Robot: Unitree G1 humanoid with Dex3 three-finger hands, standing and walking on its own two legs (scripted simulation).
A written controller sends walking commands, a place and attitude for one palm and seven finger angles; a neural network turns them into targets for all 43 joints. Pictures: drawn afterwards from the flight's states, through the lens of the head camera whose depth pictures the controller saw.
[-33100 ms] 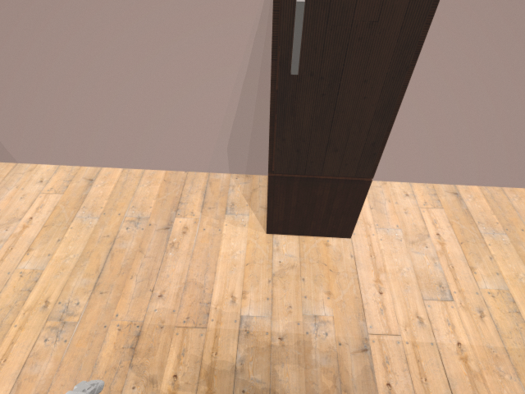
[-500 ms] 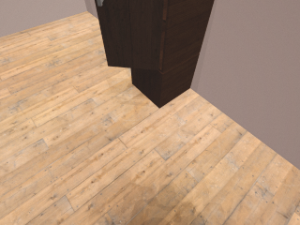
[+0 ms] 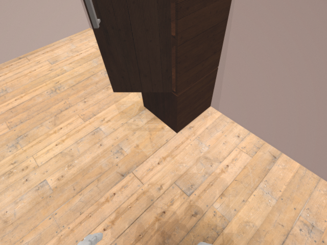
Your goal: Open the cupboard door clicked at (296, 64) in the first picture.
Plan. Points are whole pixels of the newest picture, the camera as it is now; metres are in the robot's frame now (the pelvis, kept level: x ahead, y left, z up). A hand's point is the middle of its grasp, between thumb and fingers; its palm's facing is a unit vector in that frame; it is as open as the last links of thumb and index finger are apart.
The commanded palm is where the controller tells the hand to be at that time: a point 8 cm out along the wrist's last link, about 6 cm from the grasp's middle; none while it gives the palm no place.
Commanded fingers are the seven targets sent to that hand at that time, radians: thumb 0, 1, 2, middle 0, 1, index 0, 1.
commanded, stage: take the last steps up to it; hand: left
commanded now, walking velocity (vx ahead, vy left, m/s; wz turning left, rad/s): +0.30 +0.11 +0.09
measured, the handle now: (91, 3) +0.94 +0.30 +0.17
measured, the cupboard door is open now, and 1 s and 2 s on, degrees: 44 44 44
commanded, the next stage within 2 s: come to a stop and stand still in 0.76 s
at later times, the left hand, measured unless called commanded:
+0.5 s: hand out of the picture +0.10 +0.22 -0.17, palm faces +0.18 -0.97 -0.15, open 7.3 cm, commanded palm none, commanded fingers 0.00 0.90 0.90 -0.20 -0.30 -0.20 -0.30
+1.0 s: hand (100, 148) +0.45 +0.26 -0.15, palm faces -0.02 -0.97 -0.24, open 7.3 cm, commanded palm none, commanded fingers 0.00 0.90 0.90 -0.20 -0.30 -0.20 -0.30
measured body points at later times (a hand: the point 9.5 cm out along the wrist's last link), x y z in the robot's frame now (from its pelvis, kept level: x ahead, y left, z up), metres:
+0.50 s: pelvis +0.19 +0.07 +0.00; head +0.23 +0.08 +0.45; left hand +0.09 +0.27 -0.16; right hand +0.32 -0.16 -0.14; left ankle +0.26 +0.18 -0.73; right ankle +0.07 -0.09 -0.71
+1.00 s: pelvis +0.35 +0.08 +0.01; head +0.39 +0.05 +0.46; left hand +0.45 +0.31 -0.13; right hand +0.28 -0.13 -0.16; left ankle +0.26 +0.19 -0.70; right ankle +0.37 -0.01 -0.72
